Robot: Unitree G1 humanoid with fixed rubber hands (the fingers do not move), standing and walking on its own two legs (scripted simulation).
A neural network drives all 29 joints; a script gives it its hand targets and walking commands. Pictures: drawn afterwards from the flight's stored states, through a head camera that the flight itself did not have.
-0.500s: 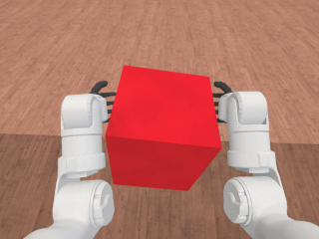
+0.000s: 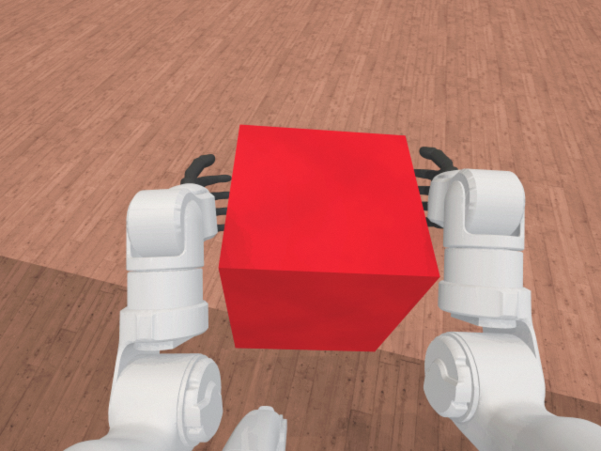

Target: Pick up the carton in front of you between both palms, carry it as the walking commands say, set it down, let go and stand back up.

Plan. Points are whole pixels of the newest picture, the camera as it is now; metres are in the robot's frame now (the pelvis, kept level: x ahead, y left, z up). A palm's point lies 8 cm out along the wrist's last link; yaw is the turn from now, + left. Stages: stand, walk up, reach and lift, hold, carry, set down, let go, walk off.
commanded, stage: carry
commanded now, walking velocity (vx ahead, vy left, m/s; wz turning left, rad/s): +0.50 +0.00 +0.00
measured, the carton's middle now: (314, 249) +0.38 +0.04 +0.06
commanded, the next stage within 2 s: none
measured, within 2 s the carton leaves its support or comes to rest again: neither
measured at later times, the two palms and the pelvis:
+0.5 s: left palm (275, 14) +0.73 +0.14 +0.22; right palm (458, 22) +0.71 -0.16 +0.23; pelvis +0.34 +0.02 +0.03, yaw -1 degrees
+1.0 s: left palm out of the picture +1.05 +0.17 +0.26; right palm out of the picture +1.04 -0.12 +0.27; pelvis +0.67 +0.04 +0.09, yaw +0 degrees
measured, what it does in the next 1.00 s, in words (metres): climbs: left foot 0.03 m higher, then right foot 0.05 m higher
